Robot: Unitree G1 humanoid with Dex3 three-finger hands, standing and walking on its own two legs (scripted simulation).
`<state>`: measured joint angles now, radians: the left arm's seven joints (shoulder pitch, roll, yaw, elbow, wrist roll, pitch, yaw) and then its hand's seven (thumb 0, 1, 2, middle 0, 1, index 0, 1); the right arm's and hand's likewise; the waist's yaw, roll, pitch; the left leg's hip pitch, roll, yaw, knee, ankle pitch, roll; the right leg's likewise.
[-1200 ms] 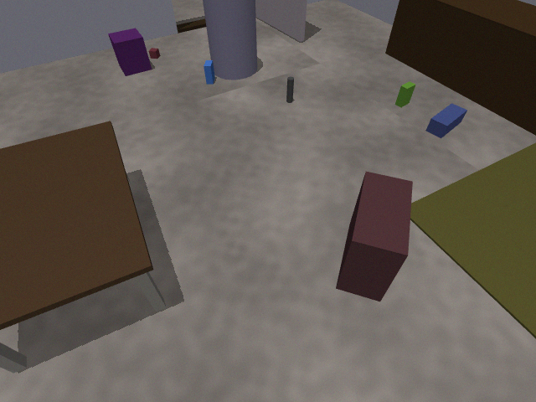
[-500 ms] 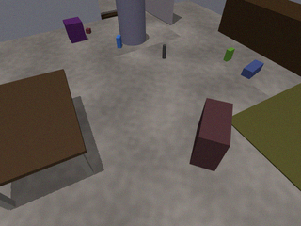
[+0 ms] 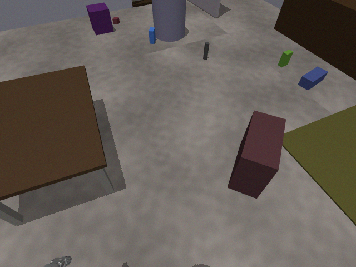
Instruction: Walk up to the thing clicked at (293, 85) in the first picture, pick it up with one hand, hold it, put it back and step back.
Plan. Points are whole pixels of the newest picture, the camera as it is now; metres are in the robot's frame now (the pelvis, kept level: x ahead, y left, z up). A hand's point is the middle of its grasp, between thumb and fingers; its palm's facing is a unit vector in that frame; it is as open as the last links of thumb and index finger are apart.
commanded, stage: walk up
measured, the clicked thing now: (206, 51) +2.07 -0.30 -0.69
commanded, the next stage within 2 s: none
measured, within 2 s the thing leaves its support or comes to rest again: neither
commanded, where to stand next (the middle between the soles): +0.03 +0.00 m, yaw +87 degrees
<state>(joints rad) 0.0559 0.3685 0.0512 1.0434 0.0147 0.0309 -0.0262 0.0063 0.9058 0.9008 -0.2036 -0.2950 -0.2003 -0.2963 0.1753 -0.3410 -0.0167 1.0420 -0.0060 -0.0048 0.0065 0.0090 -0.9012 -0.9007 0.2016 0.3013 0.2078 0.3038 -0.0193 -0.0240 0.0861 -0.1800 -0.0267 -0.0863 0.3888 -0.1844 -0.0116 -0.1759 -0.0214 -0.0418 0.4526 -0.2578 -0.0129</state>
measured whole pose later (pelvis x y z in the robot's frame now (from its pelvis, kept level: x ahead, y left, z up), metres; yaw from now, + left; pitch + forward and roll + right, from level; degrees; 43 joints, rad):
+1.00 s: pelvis +0.02 -0.09 -0.02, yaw +53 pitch -2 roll +2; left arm 0.26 0.40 0.06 0.74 0.03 -0.01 0.01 0.01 0.90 0.90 -0.20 -0.30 -0.20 -0.30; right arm 0.26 -0.44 -0.09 0.64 -0.06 0.07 0.06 0.01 -0.90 -0.90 0.20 0.30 0.21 0.30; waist 0.01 0.07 0.11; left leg -0.54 -0.09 -0.09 1.13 -0.38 -0.02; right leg -0.32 -0.11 -0.08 0.63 -0.28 0.00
